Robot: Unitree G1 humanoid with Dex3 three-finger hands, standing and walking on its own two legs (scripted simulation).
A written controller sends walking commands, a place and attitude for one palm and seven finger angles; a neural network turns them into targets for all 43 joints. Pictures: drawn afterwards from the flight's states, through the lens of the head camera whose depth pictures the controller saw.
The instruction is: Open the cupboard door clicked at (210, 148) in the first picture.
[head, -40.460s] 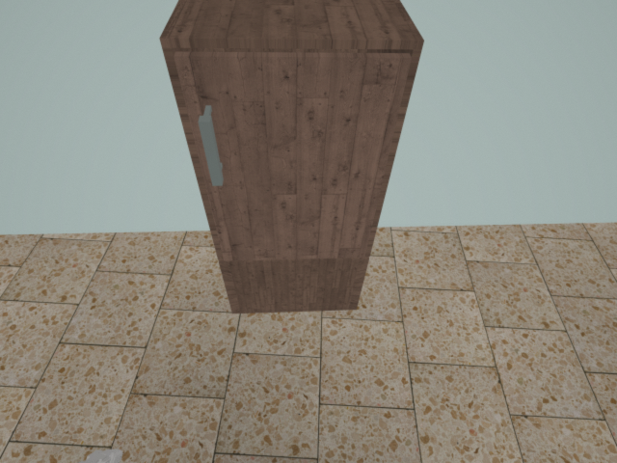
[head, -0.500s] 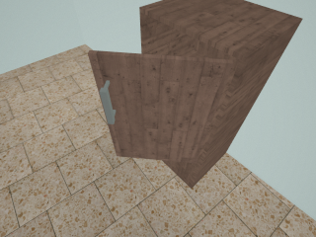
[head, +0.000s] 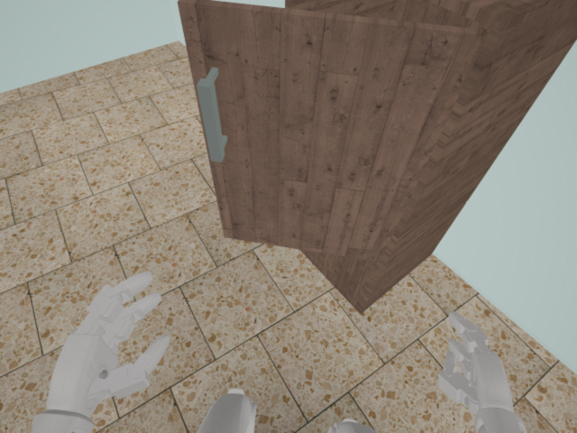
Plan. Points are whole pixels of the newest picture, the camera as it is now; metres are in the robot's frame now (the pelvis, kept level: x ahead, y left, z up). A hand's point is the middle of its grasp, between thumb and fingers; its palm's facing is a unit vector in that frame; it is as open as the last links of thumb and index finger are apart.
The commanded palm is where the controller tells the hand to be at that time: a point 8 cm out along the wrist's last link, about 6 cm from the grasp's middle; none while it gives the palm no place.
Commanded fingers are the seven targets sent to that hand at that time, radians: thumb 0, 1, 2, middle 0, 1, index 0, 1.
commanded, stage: raise the hand with hooked fingers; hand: left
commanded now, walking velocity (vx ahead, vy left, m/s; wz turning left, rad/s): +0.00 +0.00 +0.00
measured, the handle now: (215, 116) +0.59 +0.19 +0.09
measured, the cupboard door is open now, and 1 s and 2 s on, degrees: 42 42 42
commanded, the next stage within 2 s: move the hooked fingers beside the handle in 1.58 s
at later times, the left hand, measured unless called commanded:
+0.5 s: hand (109, 300) +0.25 +0.25 +0.07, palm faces -0.06 -1.00 -0.05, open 12.2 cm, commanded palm +0.23 +0.31 +0.08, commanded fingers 0.00 -0.31 0.38 -0.29 -1.08 -0.29 -1.08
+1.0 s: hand (63, 248) +0.29 +0.31 +0.11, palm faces -0.03 -1.00 -0.05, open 13.9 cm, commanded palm +0.27 +0.36 +0.11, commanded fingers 0.00 -0.50 0.30 -0.30 -1.20 -0.30 -1.20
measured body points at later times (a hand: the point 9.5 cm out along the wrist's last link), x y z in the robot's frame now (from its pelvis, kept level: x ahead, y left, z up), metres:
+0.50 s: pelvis +0.00 +0.03 +0.02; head +0.05 +0.04 +0.47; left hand +0.24 +0.30 +0.07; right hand +0.14 -0.23 -0.06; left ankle +0.06 +0.13 -0.65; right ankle +0.00 -0.08 -0.65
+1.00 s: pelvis +0.01 +0.05 +0.04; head +0.05 +0.06 +0.49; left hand +0.29 +0.36 +0.11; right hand +0.18 -0.19 -0.03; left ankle +0.06 +0.13 -0.65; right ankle +0.00 -0.08 -0.65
